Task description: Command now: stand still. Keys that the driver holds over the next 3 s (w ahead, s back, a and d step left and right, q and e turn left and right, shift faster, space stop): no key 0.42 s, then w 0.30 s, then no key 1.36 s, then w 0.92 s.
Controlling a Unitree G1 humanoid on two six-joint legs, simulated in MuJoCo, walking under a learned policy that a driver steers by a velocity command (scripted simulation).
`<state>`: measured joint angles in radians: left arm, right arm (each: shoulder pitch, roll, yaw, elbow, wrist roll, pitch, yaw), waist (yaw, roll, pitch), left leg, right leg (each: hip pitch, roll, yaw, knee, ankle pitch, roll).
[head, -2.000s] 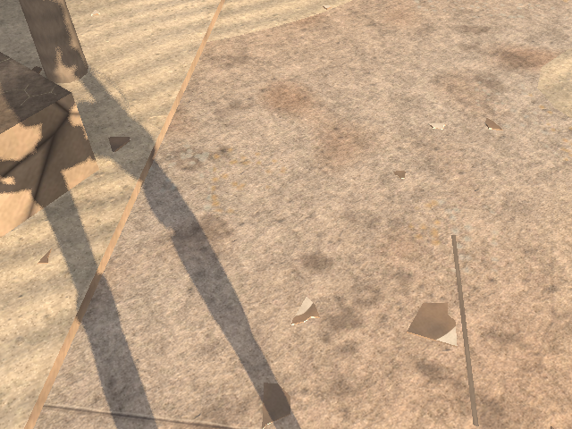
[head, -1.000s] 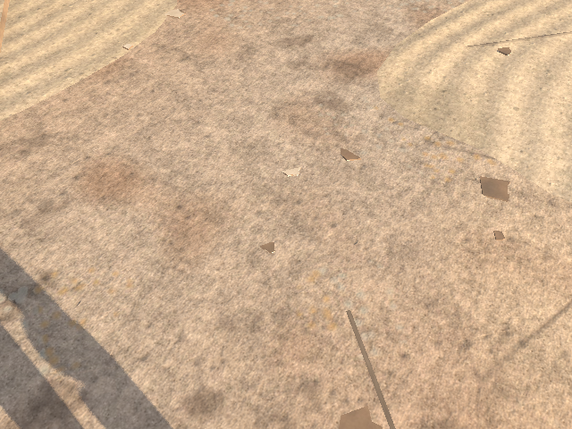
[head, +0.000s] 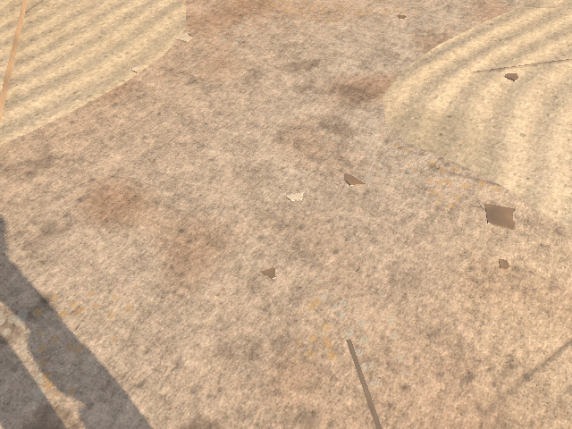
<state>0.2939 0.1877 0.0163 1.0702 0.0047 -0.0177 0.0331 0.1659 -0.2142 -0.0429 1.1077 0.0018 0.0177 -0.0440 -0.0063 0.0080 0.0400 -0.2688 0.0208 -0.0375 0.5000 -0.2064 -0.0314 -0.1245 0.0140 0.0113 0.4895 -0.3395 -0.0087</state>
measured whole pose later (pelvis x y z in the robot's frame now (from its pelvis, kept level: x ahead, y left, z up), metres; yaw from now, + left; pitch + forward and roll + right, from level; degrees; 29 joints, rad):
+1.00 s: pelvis +0.15 +0.04 +0.00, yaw +0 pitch +1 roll +1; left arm 0.07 0.22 0.04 0.92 -0.02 -0.06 0.01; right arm 0.39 -0.17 0.00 1.10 -0.01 -0.06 -0.02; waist -0.06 -0.03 0.03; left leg -0.01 -0.04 0.05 0.30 -0.31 0.04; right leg -0.54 -0.05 -0.01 0.66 -0.11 -0.02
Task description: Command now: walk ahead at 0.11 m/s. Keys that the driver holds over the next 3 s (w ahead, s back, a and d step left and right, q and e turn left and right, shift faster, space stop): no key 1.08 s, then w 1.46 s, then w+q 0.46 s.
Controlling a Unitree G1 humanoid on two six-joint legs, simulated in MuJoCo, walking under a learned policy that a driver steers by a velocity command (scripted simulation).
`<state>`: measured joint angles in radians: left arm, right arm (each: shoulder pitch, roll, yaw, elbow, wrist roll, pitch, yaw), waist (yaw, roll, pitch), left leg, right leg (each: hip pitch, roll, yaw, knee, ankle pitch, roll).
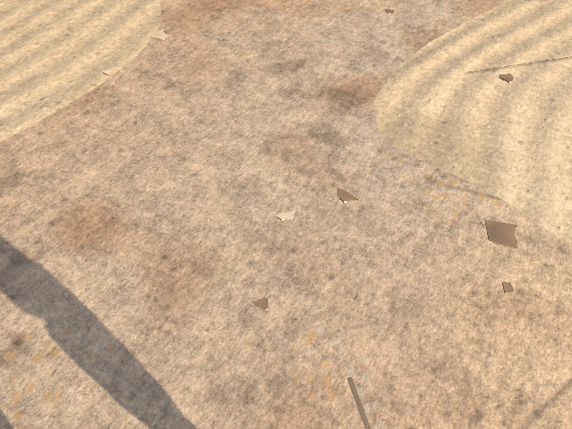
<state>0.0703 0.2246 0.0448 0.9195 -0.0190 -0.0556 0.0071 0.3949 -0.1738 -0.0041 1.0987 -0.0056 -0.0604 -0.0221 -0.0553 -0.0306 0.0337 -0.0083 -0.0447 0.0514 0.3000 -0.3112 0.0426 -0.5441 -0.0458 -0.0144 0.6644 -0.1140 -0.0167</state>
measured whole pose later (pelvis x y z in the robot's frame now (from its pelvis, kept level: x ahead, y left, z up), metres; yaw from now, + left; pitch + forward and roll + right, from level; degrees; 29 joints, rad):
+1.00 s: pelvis +0.11 +0.01 +0.00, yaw -1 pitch -1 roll +0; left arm 0.14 0.20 0.04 1.10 -0.01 0.01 0.04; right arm 0.28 -0.17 -0.03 1.09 0.00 -0.02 -0.03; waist 0.00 0.00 0.04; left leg -0.12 -0.01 0.04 0.48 -0.34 0.02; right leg -0.25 -0.01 -0.01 0.50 -0.22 0.00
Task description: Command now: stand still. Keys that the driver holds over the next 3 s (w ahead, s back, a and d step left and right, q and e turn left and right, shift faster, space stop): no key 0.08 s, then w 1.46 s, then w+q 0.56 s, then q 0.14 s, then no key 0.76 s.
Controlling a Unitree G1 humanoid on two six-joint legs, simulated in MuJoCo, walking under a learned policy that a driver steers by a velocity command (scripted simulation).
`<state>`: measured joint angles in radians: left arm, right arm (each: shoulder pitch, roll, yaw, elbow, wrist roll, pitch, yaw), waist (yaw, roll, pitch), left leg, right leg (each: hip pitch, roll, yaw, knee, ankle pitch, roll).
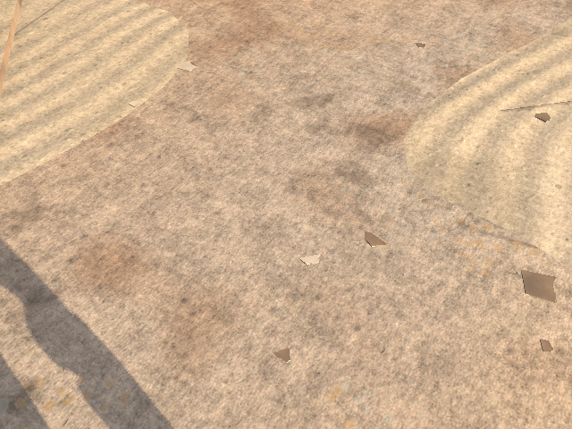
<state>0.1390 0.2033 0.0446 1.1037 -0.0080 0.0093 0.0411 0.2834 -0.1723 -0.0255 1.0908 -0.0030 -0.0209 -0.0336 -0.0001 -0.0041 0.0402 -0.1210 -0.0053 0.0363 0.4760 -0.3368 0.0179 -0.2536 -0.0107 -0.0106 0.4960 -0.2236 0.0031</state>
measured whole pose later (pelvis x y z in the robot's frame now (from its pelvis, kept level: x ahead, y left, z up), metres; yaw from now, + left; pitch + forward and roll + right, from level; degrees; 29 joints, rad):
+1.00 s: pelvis +0.37 -0.01 -0.01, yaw +0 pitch +1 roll +0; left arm 0.36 0.23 0.04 1.06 -0.03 -0.10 0.00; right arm 0.07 -0.24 -0.06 0.90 0.01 -0.10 0.04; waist 0.02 -0.01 0.06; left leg -0.44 -0.03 0.08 0.55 -0.14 0.07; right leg -0.26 -0.02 0.05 1.20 -0.42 -0.04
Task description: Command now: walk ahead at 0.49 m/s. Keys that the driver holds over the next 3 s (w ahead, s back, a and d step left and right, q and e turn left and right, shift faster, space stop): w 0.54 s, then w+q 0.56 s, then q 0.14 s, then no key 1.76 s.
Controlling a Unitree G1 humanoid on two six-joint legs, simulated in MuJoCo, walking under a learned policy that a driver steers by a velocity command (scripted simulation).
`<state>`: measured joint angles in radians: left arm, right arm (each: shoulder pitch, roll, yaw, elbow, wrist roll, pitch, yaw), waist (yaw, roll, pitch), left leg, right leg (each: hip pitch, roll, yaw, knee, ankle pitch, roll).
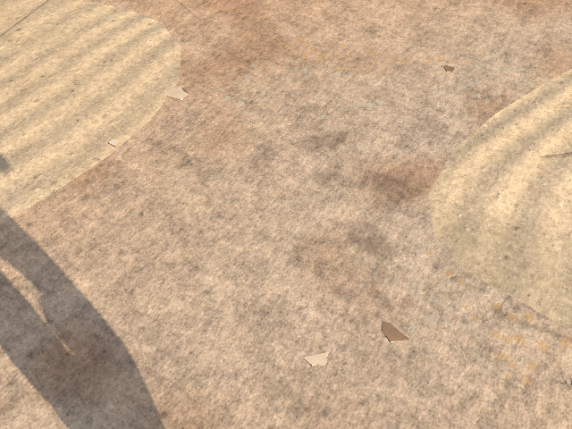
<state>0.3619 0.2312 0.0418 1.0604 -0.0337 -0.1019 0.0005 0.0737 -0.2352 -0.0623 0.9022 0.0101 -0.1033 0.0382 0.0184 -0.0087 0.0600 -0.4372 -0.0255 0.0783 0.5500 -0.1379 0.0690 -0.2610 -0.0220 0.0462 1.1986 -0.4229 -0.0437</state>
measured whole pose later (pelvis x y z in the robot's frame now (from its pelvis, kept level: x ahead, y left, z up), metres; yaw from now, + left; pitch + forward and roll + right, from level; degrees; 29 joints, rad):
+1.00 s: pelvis +0.57 -0.02 +0.00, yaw +12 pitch +2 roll -1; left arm 0.33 0.25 0.07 0.99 -0.01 -0.06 0.03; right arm 0.06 -0.22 -0.06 0.82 0.02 -0.05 0.06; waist 0.05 0.01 0.02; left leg -0.58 0.03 0.07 0.61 -0.09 0.11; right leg 0.12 -0.02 -0.25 0.30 -0.44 0.03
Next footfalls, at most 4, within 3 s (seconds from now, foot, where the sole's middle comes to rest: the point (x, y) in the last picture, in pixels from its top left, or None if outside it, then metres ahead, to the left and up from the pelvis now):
0.46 right None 0.45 -0.15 -0.76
1.02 left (260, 310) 0.74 0.11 -0.76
1.48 right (298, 226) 1.00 0.01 -0.76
1.76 left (227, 284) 0.81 0.20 -0.76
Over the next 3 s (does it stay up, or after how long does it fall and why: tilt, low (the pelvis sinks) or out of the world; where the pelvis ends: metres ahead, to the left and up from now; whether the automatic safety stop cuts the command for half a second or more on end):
stays up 0.87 0.10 0.01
